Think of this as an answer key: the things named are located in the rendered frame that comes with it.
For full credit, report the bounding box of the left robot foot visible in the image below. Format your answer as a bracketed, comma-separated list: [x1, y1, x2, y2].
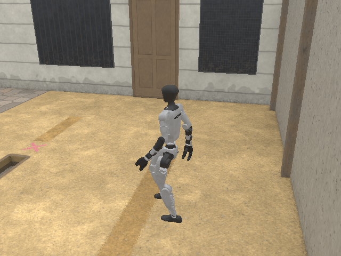
[161, 214, 182, 223]

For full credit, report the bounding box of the humanoid robot head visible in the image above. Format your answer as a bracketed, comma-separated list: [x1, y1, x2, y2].
[161, 85, 179, 111]

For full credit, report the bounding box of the left robot upper arm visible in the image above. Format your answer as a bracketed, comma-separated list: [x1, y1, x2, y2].
[158, 111, 169, 143]

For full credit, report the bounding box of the right robot upper arm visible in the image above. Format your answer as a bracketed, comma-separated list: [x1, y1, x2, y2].
[176, 103, 191, 130]

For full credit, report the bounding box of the left robot forearm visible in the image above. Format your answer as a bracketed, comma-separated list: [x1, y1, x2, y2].
[144, 137, 165, 161]

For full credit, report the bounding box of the left robot hand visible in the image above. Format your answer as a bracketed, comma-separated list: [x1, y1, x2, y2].
[135, 157, 148, 171]

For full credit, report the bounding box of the right robot forearm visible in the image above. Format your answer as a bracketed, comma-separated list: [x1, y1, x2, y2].
[185, 126, 192, 146]

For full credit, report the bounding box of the right robot hand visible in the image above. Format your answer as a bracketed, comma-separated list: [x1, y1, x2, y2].
[182, 145, 193, 161]

